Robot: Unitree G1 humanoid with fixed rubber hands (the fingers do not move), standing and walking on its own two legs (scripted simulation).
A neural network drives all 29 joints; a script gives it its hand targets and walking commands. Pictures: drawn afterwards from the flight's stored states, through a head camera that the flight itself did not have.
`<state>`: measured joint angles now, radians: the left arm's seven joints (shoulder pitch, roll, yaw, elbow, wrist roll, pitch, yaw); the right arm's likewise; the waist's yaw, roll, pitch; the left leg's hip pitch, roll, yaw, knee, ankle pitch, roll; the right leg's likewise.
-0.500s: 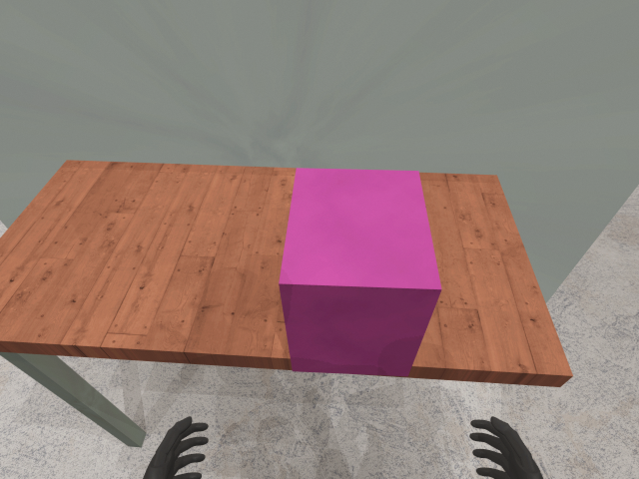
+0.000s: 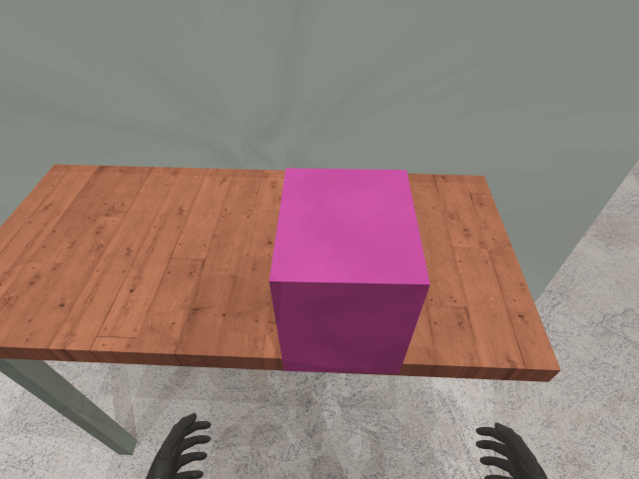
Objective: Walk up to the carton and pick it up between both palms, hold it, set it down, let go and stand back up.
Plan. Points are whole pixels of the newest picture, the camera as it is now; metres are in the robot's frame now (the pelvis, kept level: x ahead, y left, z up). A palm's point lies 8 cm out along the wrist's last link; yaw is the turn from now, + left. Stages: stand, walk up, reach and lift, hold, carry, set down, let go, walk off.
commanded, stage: let go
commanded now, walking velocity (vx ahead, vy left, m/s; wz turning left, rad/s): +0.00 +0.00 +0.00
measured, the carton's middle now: (343, 273) +0.38 +0.00 +0.06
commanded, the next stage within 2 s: stand in 0.10 s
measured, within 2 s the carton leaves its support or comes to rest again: neither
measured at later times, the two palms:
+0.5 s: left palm out of the picture +0.07 +0.25 -0.13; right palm out of the picture +0.01 -0.24 -0.13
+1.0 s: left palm out of the picture +0.02 +0.25 -0.14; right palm out of the picture -0.06 -0.21 -0.14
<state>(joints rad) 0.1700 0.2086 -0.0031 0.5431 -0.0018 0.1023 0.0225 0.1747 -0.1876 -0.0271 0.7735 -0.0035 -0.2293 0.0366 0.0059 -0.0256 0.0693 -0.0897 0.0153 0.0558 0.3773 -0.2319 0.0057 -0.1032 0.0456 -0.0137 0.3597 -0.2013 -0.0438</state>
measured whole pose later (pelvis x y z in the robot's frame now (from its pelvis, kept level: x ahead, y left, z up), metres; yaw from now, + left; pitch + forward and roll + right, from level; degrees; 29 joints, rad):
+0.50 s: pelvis -0.01 +0.01 -0.01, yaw -3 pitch +2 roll +0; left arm 0.34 0.21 0.02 0.73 0.04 -0.01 0.00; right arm 0.35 -0.21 -0.05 0.83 -0.04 0.01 0.01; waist 0.00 -0.01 -0.02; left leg -0.28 0.03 0.10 0.57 -0.31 0.03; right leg -0.32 0.06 0.04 0.55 -0.26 -0.03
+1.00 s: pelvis -0.03 +0.02 -0.01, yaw -5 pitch +1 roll +0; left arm 0.36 0.17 0.01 0.87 0.03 -0.01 0.02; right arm 0.40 -0.18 -0.04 0.97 -0.03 0.00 -0.02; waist -0.01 0.00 -0.05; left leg -0.26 0.01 0.14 0.48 -0.25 0.04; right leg -0.32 0.04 0.08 0.49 -0.19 -0.01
